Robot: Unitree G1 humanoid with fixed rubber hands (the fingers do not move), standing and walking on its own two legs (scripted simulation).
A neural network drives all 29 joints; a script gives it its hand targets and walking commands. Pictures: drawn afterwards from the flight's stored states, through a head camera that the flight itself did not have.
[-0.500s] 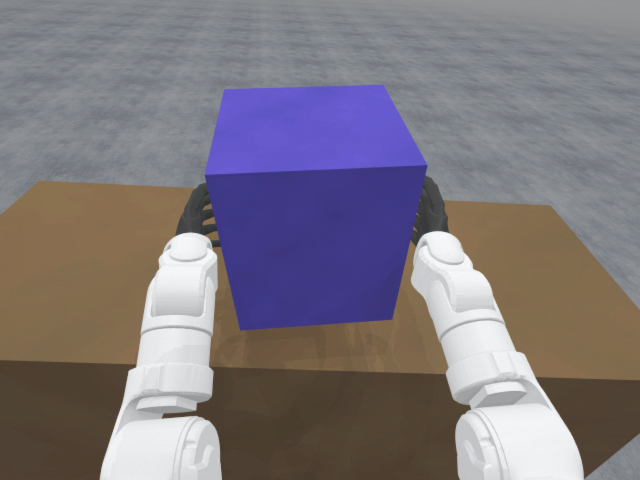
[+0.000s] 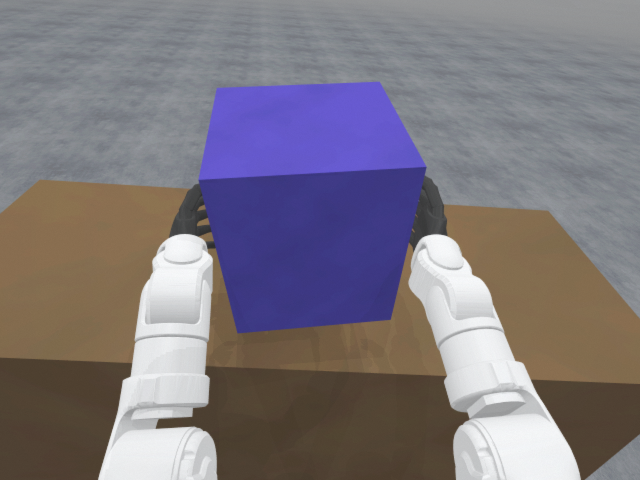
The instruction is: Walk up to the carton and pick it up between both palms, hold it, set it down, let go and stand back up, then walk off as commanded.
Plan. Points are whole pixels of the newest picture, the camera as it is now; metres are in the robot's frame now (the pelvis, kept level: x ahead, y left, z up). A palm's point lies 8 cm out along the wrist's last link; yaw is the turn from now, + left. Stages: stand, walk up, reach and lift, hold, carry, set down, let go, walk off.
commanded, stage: reach and lift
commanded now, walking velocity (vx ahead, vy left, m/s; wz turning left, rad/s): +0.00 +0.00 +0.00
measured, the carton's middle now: (307, 209) +0.41 +0.00 +0.19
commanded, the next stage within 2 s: hold in 0.08 s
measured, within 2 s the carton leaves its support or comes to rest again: neither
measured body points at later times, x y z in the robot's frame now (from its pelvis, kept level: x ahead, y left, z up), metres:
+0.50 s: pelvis -0.01 +0.00 +0.00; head -0.08 +0.03 +0.44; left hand +0.36 +0.15 +0.19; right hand +0.36 -0.15 +0.21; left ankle +0.03 +0.12 -0.75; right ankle +0.02 -0.10 -0.75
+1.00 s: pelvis -0.01 +0.00 +0.00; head -0.08 +0.03 +0.44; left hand +0.36 +0.16 +0.19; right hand +0.36 -0.14 +0.21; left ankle +0.03 +0.12 -0.75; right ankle +0.02 -0.10 -0.75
